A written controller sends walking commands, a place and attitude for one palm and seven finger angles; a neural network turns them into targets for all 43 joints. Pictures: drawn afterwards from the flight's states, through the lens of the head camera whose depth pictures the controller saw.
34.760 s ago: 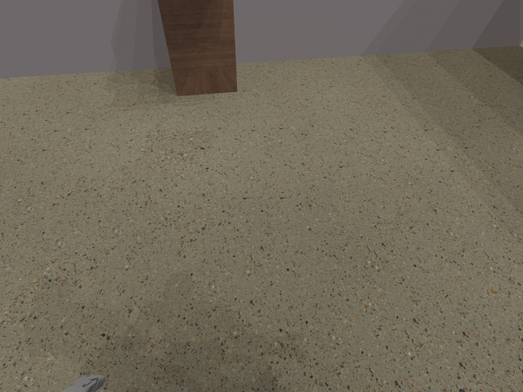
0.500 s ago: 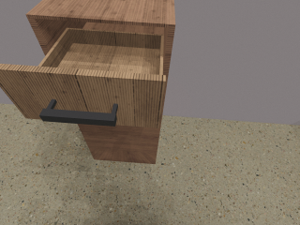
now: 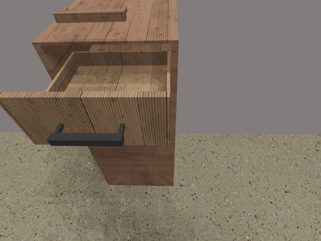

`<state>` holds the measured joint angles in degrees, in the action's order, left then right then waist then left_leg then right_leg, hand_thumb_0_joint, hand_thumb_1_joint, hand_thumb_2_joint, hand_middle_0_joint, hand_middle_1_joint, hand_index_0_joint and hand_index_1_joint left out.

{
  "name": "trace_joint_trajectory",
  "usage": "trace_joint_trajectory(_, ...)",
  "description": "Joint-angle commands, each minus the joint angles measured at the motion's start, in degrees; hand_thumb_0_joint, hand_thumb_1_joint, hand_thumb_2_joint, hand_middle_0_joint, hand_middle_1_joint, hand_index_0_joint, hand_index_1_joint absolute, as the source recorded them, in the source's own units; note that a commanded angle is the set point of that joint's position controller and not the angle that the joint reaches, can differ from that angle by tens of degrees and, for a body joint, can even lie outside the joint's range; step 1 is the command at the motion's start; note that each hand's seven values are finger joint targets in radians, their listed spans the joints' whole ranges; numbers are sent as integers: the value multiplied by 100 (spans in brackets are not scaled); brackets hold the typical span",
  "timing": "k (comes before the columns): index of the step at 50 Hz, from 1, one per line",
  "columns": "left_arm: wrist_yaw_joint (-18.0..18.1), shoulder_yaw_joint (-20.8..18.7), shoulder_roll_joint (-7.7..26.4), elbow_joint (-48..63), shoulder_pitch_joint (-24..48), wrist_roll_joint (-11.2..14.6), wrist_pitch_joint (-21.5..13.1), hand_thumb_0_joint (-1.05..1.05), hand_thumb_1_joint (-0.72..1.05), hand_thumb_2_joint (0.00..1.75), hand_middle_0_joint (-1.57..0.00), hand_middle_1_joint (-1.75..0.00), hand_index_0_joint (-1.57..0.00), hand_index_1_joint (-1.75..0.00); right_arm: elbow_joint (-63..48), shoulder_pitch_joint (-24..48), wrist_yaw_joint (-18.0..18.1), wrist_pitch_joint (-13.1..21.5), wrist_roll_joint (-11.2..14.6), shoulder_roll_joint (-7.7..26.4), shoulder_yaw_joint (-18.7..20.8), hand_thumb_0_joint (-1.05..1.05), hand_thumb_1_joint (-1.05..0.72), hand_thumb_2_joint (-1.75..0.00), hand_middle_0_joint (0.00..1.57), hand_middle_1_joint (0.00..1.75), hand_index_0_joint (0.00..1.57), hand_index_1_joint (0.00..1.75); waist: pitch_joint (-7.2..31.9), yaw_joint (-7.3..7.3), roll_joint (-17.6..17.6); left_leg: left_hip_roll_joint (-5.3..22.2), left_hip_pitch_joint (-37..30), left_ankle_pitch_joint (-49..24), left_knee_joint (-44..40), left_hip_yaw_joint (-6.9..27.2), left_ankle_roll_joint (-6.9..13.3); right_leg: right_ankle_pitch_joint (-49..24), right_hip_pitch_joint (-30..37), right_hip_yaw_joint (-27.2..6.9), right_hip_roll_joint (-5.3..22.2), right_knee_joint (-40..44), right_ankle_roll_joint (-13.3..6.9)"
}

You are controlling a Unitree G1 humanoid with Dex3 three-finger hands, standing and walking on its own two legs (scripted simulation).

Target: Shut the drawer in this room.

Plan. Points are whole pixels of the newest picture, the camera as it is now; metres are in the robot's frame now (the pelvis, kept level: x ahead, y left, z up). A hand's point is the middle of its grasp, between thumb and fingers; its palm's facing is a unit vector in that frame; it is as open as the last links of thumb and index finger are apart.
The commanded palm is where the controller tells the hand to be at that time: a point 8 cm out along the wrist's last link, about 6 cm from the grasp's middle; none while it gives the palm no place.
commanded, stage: come to a stop and stand still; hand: left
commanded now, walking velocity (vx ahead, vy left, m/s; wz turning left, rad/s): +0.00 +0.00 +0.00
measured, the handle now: (88, 133) +0.33 +0.20 +0.12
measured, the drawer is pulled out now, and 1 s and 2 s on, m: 0.24 0.24 0.24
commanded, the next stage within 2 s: look again from close up in 0.78 s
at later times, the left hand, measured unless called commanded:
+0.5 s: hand out of the picture +0.02 +0.15 -0.17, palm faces +0.02 -0.98 -0.20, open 7.3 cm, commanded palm none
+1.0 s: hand out of the picture +0.00 +0.13 -0.17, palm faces +0.03 -0.98 -0.18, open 7.3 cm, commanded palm none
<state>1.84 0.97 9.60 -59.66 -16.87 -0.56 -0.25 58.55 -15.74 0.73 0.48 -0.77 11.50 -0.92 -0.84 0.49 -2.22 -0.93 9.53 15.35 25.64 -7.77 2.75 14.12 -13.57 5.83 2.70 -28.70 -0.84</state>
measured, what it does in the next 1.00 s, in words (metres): stands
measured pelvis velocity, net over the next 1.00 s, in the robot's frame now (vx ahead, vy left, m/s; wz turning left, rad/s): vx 0.02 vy -0.03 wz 0.00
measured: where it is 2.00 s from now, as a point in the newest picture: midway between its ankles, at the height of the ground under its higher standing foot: outside the picture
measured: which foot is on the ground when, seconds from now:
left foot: down 0.00-1.00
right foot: down 0.00-1.00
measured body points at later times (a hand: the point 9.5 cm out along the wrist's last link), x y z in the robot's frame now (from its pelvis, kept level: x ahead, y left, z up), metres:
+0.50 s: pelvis +0.02 -0.02 +0.00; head +0.03 -0.03 +0.45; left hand +0.02 +0.20 -0.15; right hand +0.00 -0.22 -0.16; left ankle -0.01 +0.08 -0.74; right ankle +0.02 -0.11 -0.74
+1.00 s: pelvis +0.02 -0.03 +0.00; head +0.04 -0.04 +0.45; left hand +0.00 +0.18 -0.16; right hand +0.01 -0.24 -0.16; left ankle -0.01 +0.08 -0.74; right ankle +0.02 -0.11 -0.74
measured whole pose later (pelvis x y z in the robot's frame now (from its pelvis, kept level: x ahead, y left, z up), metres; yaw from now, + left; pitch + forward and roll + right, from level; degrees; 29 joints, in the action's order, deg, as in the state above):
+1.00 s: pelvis +0.02 -0.03 +0.00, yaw +0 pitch -1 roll +1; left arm 2.2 0.8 7.2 -65.3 -17.3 -0.5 -1.3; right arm 66.7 -16.1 1.9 1.2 -0.6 7.1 -1.3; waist -2.3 0.6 0.2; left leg 1.7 5.6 14.8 21.5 -6.8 -0.3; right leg 13.9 -9.3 6.9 -0.4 -24.0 -3.3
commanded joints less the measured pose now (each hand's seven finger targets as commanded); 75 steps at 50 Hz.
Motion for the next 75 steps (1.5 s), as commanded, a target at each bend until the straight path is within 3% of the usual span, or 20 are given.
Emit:
trace_joint_trajectory(1, 7, -74, 626, 142, -114, 24, -126, 0, 90, 90, -20, -30, -20, -30, -50, -244, 10, 135, -17, 455, 38, 0, -90, -90, 20, 30, 20, 30, -155, -34, 409, 710, 245, -483, -773, 843, -13, -402, 228, -747, 480, 607, -184)
trace_joint_trajectory(8, 27, -67, 565, -93, -101, 35, -142, 0, 90, 90, -20, -30, -20, -30, 343, -365, 53, 166, -7, 313, 7, 0, -90, -90, 20, 30, 20, 30, -194, -12, 252, 740, 147, -909, -782, 778, -51, -962, 423, -713, 492, 589, -192)
trace_joint_trajectory(11, 30, -65, 536, -185, -121, 36, -131, 0, 90, 90, -20, -30, -20, -30, 463, -408, 64, 158, -2, 252, -4, 0, -90, -90, 20, 30, 20, 30, -253, -10, 164, 751, 164, -789, -834, 756, -61, -850, 437, -705, 490, 647, -194)
trace_joint_trajectory(27, 49, -70, 375, -386, -285, 11, -161, 0, 90, 90, -20, -30, -20, -30, 709, -463, 115, 142, 10, 33, 26, 0, -90, -90, 20, 30, 20, 30, -298, -33, 295, 776, -96, -931, -806, 688, -86, -1261, 440, -720, 479, 790, -196)
trace_joint_trajectory(46, 41, -86, 307, -456, -421, 16, -178, 0, 90, 90, -20, -30, -20, -30, 714, -441, 137, 125, -4, 23, 45, 0, -90, -90, 20, 30, 20, 30, -363, -24, 189, 768, -137, -757, -786, 632, -133, -1166, 384, -769, 485, 952, -218)
trace_joint_trajectory(57, 45, -107, 294, -415, -434, 11, -176, 0, 90, 90, -20, -30, -20, -30, 751, -550, 139, 106, -1, -74, 61, 0, -90, -90, 20, 30, 20, 30, -410, -22, 311, 744, -81, -662, -776, 605, -152, -1098, 404, -778, 461, 1020, -202)
trace_joint_trajectory(65, 51, -133, 345, -400, -462, 17, -202, 0, 90, 90, -20, -30, -20, -30, 740, -592, 144, 120, -1, -52, 83, 0, -90, -90, 20, 30, 20, 30, -217, -26, 304, 742, -125, -826, -692, 581, -169, -1510, 547, -798, 485, 962, -181)
trace_joint_trajectory(73, 55, -137, 312, -395, -485, 14, -190, 0, 90, 90, -20, -30, -20, -30, 749, -588, 159, 117, 1, -65, 84, 0, -90, -90, 20, 30, 20, 30, -308, -11, 241, 747, -113, -852, -689, 588, -173, -1469, 517, -782, 466, 990, -152)
trace_joint_trajectory(74, 285, -184, 560, -607, -856, -52, -270, 0, 90, 90, -20, -30, -20, -30, 361, 60, 109, 147, 78, 219, 185, 0, -90, -90, 20, 30, 20, 30, -585, 174, 416, 697, 733, -152, 773, 127, -383, -4652, 500, -1211, 903, 827, 436)
trace_joint_trajectory(75, 92, -353, 1549, 7889, 3279, 1198, -1578, 0, 90, 90, -22, -32, -22, -32, -1741, 49, 374, 1090, 260, 1367, 185, 0, -90, -90, 20, 30, 20, 30, 2327, -505, -646, 145, -823, -1192, -143, 468, -51, -3146, 1119, -1119, 431, 341, -25)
